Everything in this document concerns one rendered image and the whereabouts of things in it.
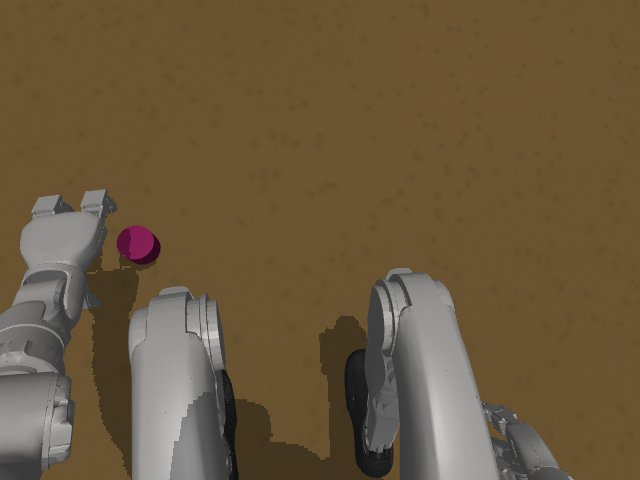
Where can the left robot arm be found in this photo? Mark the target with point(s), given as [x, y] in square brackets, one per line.
[36, 413]

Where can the left robot foot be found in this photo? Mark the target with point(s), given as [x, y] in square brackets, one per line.
[230, 426]

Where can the tin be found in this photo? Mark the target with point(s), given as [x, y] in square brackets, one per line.
[138, 244]

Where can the right robot foot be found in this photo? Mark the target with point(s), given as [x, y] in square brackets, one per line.
[371, 463]

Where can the left robot hand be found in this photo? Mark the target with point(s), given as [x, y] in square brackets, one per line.
[58, 234]

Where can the right robot hand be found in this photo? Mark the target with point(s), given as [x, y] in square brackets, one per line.
[524, 452]

